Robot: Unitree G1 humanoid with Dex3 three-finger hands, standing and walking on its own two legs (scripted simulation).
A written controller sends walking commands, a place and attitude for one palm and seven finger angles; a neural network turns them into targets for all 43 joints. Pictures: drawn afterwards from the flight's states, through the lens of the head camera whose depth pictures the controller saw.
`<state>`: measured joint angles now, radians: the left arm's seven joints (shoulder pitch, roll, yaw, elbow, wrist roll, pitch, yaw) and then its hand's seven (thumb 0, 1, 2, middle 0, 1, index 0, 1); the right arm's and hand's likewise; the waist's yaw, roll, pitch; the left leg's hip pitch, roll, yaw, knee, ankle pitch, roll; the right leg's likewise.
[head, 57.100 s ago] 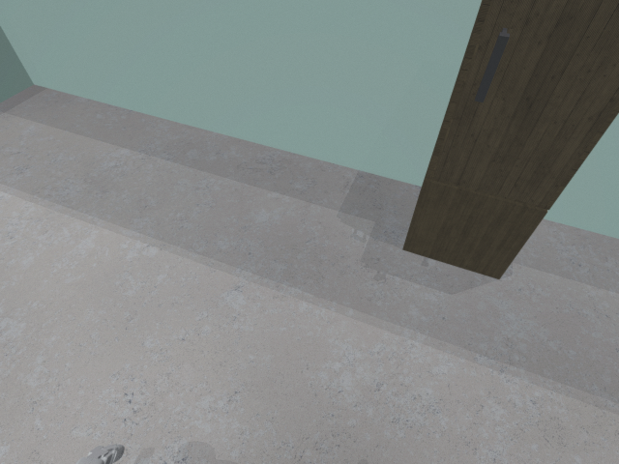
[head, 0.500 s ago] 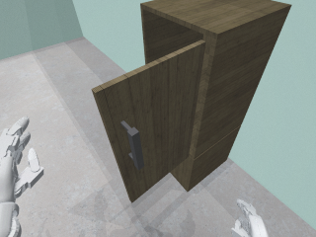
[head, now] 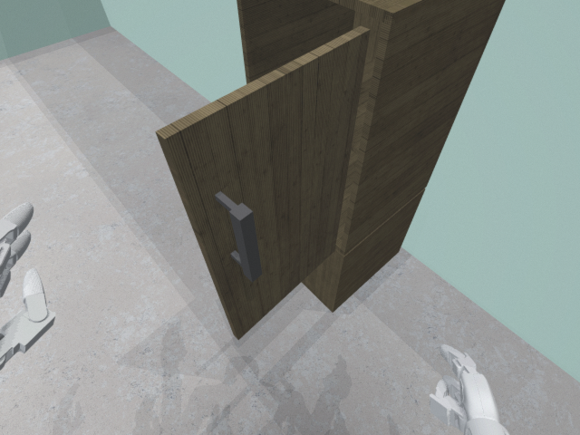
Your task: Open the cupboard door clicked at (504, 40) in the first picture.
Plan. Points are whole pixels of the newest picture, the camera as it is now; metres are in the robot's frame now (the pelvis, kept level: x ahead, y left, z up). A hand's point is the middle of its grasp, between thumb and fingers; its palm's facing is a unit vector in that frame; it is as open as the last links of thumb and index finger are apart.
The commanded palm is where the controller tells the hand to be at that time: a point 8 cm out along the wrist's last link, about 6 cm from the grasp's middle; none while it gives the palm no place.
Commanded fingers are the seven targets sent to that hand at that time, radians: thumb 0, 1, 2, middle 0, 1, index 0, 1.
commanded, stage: step back with the hand held close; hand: left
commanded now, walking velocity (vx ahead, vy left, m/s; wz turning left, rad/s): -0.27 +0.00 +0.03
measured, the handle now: (238, 238) +0.37 +0.11 +0.05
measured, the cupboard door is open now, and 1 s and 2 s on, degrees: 93 93 93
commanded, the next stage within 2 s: stop stepping back and stand still in 0.80 s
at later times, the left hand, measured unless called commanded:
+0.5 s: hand out of the picture +0.10 +0.27 +0.16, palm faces +0.46 -0.77 -0.44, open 7.4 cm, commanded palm +0.03 +0.32 +0.17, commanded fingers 0.00 0.90 0.90 -0.20 -0.30 -0.20 -0.30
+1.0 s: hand out of the picture +0.01 +0.26 +0.16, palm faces +0.35 -0.79 -0.50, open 7.4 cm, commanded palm -0.07 +0.30 +0.17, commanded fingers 0.00 0.90 0.90 -0.20 -0.30 -0.20 -0.30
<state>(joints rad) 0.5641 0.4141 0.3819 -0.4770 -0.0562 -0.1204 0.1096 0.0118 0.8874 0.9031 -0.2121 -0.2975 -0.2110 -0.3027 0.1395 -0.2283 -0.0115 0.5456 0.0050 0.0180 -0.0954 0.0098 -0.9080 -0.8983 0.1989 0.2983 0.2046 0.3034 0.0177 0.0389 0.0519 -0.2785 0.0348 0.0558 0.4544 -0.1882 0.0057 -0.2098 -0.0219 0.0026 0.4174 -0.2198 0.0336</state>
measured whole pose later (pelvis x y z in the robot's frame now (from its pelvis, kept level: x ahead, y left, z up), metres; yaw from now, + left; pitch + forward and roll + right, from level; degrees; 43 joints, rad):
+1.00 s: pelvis -0.21 +0.00 +0.00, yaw +0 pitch +1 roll -1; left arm 0.54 0.49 0.45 -0.58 -0.05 -0.19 0.14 0.01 0.89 0.90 -0.21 -0.30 -0.21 -0.30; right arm 0.11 -0.17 0.00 0.59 -0.02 -0.13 -0.05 0.01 -0.91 -0.90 0.20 0.30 0.21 0.30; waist 0.00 -0.05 0.09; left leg -0.35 0.01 0.05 0.45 -0.12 0.04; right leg -0.38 0.05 0.03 0.81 -0.46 0.01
